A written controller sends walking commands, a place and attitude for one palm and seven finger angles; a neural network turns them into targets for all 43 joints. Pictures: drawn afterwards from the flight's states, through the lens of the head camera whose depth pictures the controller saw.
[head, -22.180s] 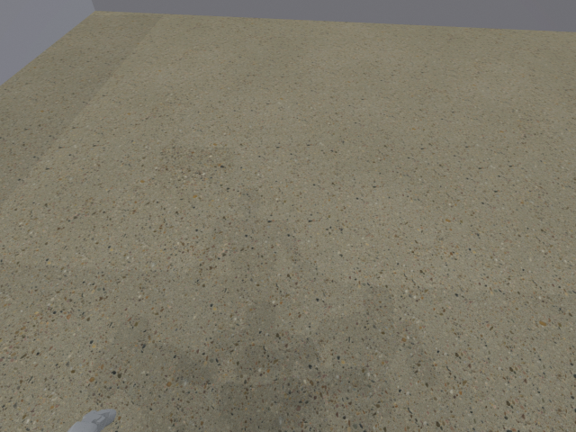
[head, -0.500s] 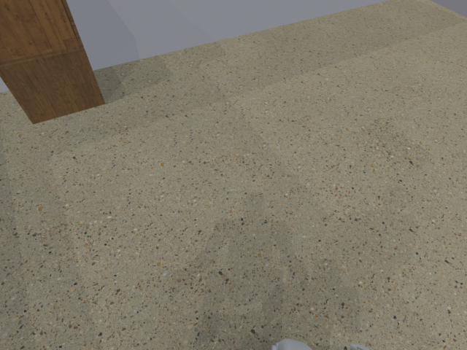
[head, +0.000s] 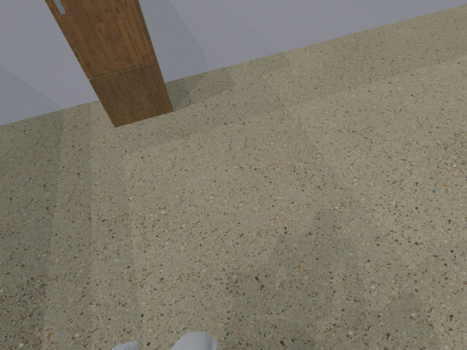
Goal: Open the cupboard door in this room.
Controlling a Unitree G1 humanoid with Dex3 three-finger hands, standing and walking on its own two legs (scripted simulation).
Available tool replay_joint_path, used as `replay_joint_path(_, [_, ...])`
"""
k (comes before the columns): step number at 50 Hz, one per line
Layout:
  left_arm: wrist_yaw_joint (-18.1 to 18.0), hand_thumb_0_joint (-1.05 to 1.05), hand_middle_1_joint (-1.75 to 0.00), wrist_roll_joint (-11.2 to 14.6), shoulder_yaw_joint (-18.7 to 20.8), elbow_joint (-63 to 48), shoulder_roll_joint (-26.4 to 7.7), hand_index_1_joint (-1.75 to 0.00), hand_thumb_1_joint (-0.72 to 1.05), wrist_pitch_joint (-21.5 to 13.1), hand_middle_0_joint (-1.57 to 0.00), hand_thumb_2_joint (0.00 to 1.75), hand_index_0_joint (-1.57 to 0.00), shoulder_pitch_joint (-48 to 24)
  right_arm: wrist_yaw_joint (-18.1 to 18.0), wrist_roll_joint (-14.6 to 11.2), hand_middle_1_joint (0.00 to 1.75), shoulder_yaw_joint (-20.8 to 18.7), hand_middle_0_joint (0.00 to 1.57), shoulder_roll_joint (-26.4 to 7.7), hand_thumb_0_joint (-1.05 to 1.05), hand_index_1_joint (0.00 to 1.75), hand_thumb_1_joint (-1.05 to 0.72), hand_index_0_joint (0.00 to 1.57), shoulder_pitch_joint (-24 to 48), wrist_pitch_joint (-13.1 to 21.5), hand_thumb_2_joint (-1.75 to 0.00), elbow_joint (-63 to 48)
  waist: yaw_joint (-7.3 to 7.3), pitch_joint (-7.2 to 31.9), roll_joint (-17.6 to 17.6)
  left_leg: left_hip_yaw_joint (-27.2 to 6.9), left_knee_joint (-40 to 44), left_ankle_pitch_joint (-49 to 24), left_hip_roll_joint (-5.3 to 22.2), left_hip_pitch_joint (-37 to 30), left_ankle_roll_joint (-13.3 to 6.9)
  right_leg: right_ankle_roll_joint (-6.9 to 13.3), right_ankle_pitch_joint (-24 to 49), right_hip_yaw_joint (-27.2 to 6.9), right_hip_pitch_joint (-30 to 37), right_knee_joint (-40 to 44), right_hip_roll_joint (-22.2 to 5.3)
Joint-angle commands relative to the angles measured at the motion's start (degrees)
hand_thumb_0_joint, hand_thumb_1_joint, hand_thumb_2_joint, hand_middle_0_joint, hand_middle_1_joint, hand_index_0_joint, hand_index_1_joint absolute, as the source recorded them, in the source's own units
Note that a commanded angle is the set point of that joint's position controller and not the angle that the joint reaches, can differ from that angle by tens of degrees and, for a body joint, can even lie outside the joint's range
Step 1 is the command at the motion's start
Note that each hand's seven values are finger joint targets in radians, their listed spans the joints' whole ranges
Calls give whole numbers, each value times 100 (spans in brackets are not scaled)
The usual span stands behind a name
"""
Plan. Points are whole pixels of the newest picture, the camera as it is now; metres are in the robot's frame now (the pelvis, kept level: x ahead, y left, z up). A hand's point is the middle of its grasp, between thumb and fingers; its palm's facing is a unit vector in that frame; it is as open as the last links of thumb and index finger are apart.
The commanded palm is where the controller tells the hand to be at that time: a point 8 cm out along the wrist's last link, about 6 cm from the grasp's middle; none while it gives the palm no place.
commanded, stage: turn or walk to find it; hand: left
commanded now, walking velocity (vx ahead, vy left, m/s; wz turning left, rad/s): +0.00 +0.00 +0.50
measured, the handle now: out of the picture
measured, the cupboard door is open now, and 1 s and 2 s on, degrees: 0 0 0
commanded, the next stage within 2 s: stand and wait in 1.64 s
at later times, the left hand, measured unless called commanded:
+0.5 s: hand out of the picture -0.01 +0.29 -0.17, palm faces +0.31 -0.92 -0.22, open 7.4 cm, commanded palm none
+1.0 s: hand (120, 288) +0.27 +0.29 -0.16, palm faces +0.42 -0.87 -0.23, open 7.2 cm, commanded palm none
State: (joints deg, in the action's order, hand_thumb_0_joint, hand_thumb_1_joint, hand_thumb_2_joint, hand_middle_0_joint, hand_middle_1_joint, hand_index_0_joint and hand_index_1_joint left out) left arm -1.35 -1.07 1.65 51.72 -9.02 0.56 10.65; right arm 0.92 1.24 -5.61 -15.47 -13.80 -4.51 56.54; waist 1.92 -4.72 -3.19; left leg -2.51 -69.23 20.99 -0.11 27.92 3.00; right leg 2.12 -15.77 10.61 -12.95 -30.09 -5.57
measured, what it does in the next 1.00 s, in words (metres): walks ahead, turning left: left foot, then right foot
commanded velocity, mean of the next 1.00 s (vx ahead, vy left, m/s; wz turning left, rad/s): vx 0.35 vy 0.00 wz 0.33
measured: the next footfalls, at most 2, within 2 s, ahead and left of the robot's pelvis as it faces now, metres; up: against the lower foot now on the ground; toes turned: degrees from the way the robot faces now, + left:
left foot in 0.34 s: +0.02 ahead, +0.17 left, +0.00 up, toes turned +19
right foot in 0.82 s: +0.38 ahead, +0.02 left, +0.00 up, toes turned +11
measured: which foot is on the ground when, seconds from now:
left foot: up 0.00-0.32, down 0.34-0.84, up 0.86-1.00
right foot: down 0.00-0.34, up 0.36-0.80, down 0.82-1.00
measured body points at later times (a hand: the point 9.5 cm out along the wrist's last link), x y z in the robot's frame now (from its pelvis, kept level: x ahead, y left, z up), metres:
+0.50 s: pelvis +0.05 +0.08 +0.00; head +0.05 +0.10 +0.45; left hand -0.03 +0.34 -0.16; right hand +0.19 -0.14 -0.13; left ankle -0.01 +0.16 -0.74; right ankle +0.08 -0.07 -0.66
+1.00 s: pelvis +0.27 +0.09 -0.01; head +0.31 +0.08 +0.44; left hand +0.25 +0.33 -0.14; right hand +0.34 -0.14 -0.17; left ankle +0.15 +0.20 -0.63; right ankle +0.34 +0.02 -0.74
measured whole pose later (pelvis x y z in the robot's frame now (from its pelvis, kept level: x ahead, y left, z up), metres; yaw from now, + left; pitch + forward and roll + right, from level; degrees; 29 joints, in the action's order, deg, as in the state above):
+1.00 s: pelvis +0.27 +0.09 -0.01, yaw +24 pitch -1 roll +1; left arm -0.5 -1.1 3.1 57.8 -8.3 -4.8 10.3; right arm 0.2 1.1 -4.1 -11.8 -18.3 0.8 63.0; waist 1.2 -5.0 -2.4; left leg -0.1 -72.7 16.9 3.0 26.5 -1.7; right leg 2.0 -14.8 11.7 -16.3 -32.4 -5.0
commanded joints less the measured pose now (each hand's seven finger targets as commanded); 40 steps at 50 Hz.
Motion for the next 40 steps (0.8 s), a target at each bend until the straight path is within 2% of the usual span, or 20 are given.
replay_joint_path(1, [-78, 0, -30, -10, 312, -291, -1146, -30, 90, -144, -20, 90, -20, 166, 34, 2, 30, -35, 20, -238, 0, 30, -90, 20, 163, 74, -90, -391, -239, 273, 1234, 35, 255, -16, 231, 333, 132, 376, 880, -1000, 444, 1382, -1412])
replay_joint_path(7, [-6, 0, -30, -55, 411, 112, -1363, -30, 90, -243, -20, 90, -20, 837, 130, 33, 30, 54, 20, -140, 0, 30, -90, 20, 837, 187, -90, -578, -591, 304, 1242, 459, 1558, 273, 481, 403, 84, 423, -664, -1067, 1047, 1830, -1755])
replay_joint_path(11, [40, 0, -30, -98, 455, 308, -1438, -30, 90, -291, -20, 90, -20, 867, 175, -10, 30, 107, 20, -49, 0, 30, -90, 20, 971, 315, -90, -663, -591, 344, 1297, 700, 2590, 586, 571, -44, -77, 463, -929, -890, 993, 1786, -1973])
replay_joint_path(13, [64, 0, -30, -103, 478, 347, -1509, -30, 90, -289, -20, 90, -20, 796, 170, -15, 30, 135, 20, -7, 0, 30, -90, 20, 780, 383, -90, -644, -464, 399, 1181, 910, 3242, 505, 473, -636, -153, 375, -816, -596, 737, 1541, -1949])
replay_joint_path(14, [85, 0, -30, -86, 480, 384, -1550, -30, 90, -279, -20, 90, -20, 696, 158, -7, 30, 129, 20, -11, 0, 30, -90, 20, 525, 418, -90, -572, -307, 485, 1065, 1086, 3686, 212, 368, -1127, -169, 240, -829, -313, 520, 1266, -1841])
replay_joint_path(15, [111, 0, -30, -43, 469, 387, -1517, -30, 90, -255, -20, 90, -20, 653, 141, 9, 30, 109, 20, -130, 0, 30, -90, 20, 204, 459, -90, -481, -127, 590, 692, 1172, 4229, -173, 249, -1930, -200, 45, -925, 5, 57, 752, -1639])
replay_joint_path(16, [151, 0, -30, -1, 445, 338, -1363, -30, 90, -241, -20, 90, -20, 533, 104, -1, 30, 9, 20, -465, 0, 30, -90, 20, -300, 503, -90, -336, 170, 795, -242, 585, 4752, 74, 511, -2984, -352, -236, -1107, 297, -824, -322, -1262])
replay_joint_path(17, [237, 0, -30, 33, 351, 71, -954, -30, 90, -209, -20, 90, -20, 309, 43, 63, 30, -176, 20, -1112, 0, 30, -90, 20, -829, 537, -90, -214, 512, 571, -1993, -1869, 5511, 1100, 1940, -3630, -911, -638, -1890, 588, -2600, -2179, -344])
replay_joint_path(18, [247, 0, -30, -37, 259, -240, -911, -30, 90, -178, -20, 90, -20, -376, -26, 33, 30, -183, 20, -1358, 0, 30, -90, 20, -1259, 527, -90, -57, 708, 220, -1485, -2508, 5984, 1170, 2503, -3336, -1352, -591, -1923, -164, -3255, -2932, -258])
replay_joint_path(19, [271, 0, -30, -49, 277, -261, -897, -30, 90, -195, -20, 90, -20, -509, -63, 17, 30, -125, 20, -1243, 0, 30, -90, 20, -1101, 539, -90, -15, 542, -29, -875, -2323, 6029, 1120, 2504, -3043, -1469, -508, -1564, -520, -3344, -3160, -474])
replay_joint_path(20, [268, 0, -30, -64, 301, -169, -828, -30, 90, -199, -20, 90, -20, -487, -89, 14, 30, -63, 20, -1031, 0, 30, -90, 20, -795, 572, -90, -81, 378, -85, -918, -2098, 6005, 1087, 2214, -2726, -1355, -512, -1209, -618, -3223, -3384, -481])
replay_joint_path(22, [327, 0, -30, -63, 317, 118, -923, -30, 90, -194, -20, 90, -20, -75, -115, 7, 30, 79, 20, -666, 0, 30, -90, 20, -239, 669, -90, -226, 17, -258, -589, -1285, 6004, 390, 1750, -2186, -1119, -557, -354, -759, -2801, -3537, -502])
replay_joint_path(24, [343, 0, -30, -68, 278, 273, -829, -30, 90, -179, -20, 90, -20, 240, -118, -18, 30, 114, 20, -548, 0, 30, -90, 20, -207, 769, -90, -220, -128, -186, -367, -730, 5932, -601, 1396, -2168, -1071, -638, 101, -666, -2566, -3484, -408])
replay_joint_path(28, [320, 0, -30, -47, 250, 173, -830, -30, 90, -156, -20, 90, -20, 70, -129, -76, 30, 111, 20, -441, 0, 30, -90, 20, -558, 862, -90, -20, -155, -132, -329, -484, 5928, -1766, 1325, -2556, -1210, -764, 483, -668, -2863, -3342, -405])
replay_joint_path(33, [334, 0, -30, -5, 187, -152, -686, -30, 90, -216, -20, 90, -20, -756, -194, -36, 30, 102, 20, -314, 0, 30, -90, 20, -1014, 908, -90, 250, 49, -333, -281, -573, 5804, -2416, 1419, -2825, -1373, -748, 490, -676, -3001, -2184, -424])
replay_joint_path(36, [345, 0, -30, 28, 165, -233, -603, -30, 90, -292, -20, 90, -20, -987, -210, 10, 30, 85, 20, -336, 0, 30, -90, 20, -1067, 905, -90, 374, 90, -244, -381, -512, 5489, -2931, 1378, -2787, -1285, -584, 362, -492, -2255, -1110, -231])
replay_joint_path(37, [343, 0, -30, 33, 177, -201, -591, -30, 90, -309, -20, 90, -20, -883, -219, 21, 30, 76, 20, -366, 0, 30, -90, 20, -1036, 902, -90, 406, 35, -198, -423, -501, 5359, -3112, 1403, -2605, -1244, -510, 327, -457, -1788, -872, -169])
replay_joint_path(38, [340, 0, -30, 28, 197, -116, -633, -30, 90, -337, -20, 90, -20, -550, -223, 21, 30, 69, 20, -408, 0, 30, -90, 20, -1001, 894, -90, 430, -132, -15, -323, -422, 4983, -3567, 1311, -2568, -1178, -435, 348, -351, -1234, -629, -9])
replay_joint_path(39, [329, 0, -30, 20, 229, 97, -739, -30, 90, -392, -20, 90, -20, 104, -223, -2, 30, 56, 20, -442, 0, 30, -90, 20, -974, 889, -90, 458, -432, 346, -62, -318, 4255, -3959, 1162, -2456, -1043, -378, 651, -281, -335, -267, 134])
replay_joint_path(40, [299, 0, -30, -21, 302, 427, -955, -30, 90, -461, -20, 90, -20, 1081, -198, -27, 30, 43, 20, -415, 0, 30, -90, 20, -963, 896, -90, 466, -839, 852, 317, -176, 3142, -3728, 857, -1948, -850, -313, 917, -343, 1044, -25, 155])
